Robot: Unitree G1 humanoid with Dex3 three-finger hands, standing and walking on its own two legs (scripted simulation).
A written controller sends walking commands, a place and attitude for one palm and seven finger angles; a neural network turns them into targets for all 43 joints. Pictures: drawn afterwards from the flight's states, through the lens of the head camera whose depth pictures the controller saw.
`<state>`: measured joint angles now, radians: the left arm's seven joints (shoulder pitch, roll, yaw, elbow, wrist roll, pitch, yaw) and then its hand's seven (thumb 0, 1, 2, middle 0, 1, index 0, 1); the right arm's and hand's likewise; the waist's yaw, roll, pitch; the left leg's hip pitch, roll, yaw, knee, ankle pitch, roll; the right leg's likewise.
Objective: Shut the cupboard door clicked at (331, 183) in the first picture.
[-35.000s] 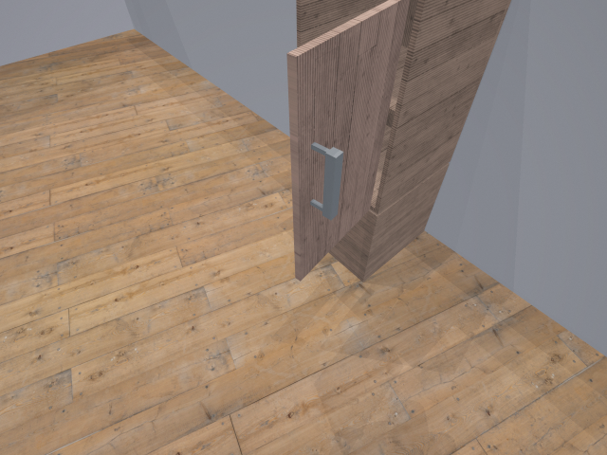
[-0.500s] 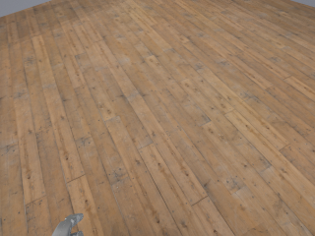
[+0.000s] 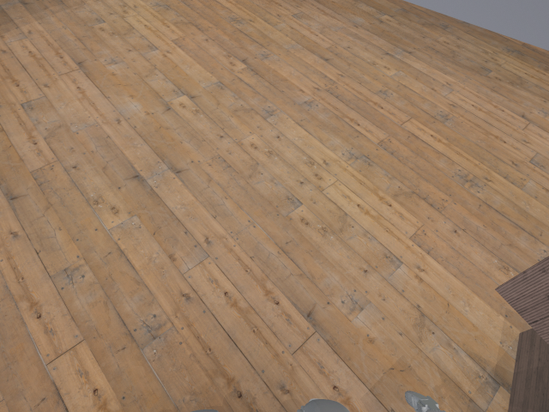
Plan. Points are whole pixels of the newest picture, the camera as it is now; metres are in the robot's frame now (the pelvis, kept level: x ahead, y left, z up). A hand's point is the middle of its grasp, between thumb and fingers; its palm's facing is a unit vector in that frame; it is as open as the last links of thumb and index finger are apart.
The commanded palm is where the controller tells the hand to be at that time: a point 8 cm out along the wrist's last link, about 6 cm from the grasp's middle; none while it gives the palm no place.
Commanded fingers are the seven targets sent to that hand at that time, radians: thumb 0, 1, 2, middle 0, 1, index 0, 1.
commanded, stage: turn to face it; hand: left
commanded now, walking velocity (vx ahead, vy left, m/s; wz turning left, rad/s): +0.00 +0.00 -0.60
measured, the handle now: out of the picture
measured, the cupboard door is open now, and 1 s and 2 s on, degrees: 63 63 63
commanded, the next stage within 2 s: take the last steps up to it in 1.50 s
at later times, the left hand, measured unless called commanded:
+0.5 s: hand (216, 381) +0.18 +0.10 -0.14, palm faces -0.31 -0.91 -0.29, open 7.3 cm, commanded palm none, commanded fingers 0.00 0.90 0.90 -0.20 -0.30 -0.20 -0.30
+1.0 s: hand (207, 339) +0.25 +0.13 -0.17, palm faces -0.51 -0.83 -0.22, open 7.4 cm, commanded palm none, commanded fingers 0.00 0.90 0.90 -0.20 -0.30 -0.20 -0.30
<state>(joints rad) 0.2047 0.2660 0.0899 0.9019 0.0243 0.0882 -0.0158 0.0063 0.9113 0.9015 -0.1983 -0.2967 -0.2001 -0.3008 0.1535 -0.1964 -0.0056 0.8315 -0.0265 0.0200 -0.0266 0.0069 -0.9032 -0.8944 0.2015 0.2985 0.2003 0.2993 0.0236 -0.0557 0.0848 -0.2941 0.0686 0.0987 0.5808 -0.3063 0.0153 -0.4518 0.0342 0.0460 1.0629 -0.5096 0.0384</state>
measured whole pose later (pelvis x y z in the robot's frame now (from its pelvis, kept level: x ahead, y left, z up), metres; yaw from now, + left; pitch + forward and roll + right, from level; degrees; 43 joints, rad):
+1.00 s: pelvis +0.08 -0.03 +0.01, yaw -35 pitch +2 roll -3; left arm 0.21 0.29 0.10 0.91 0.02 0.08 -0.02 0.01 0.91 0.90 -0.20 -0.30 -0.20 -0.30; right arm 0.14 -0.20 0.00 0.82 -0.03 0.02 -0.03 0.01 -0.90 -0.89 0.20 0.30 0.20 0.30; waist 0.03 -0.04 0.10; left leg -0.27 0.08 0.12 0.53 -0.29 0.03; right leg -0.47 0.02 0.02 1.16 -0.50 0.05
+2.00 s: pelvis +0.11 -0.12 +0.01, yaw -58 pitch +1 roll -3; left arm 0.26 0.26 0.09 0.99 0.04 0.07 -0.04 0.01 0.92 0.90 -0.19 -0.30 -0.20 -0.30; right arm 0.34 -0.18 -0.01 0.97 -0.03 -0.02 -0.04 0.01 -0.90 -0.89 0.20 0.30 0.20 0.30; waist -0.01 -0.04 0.02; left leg -0.13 0.10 0.14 0.41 -0.29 -0.01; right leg -0.56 -0.02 0.01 1.15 -0.28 0.02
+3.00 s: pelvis +0.13 -0.27 +0.01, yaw -61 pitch +1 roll -1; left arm 0.22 0.25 0.07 1.00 0.02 0.07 0.03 0.00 0.91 0.90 -0.20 -0.30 -0.20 -0.30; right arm 0.16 -0.17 -0.01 0.95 -0.03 0.03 -0.04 0.01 -0.90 -0.89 0.20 0.30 0.20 0.30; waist 0.02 -0.04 0.09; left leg -0.26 0.04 0.04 0.50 -0.25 0.01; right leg -0.40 0.02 0.04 1.04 -0.49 0.03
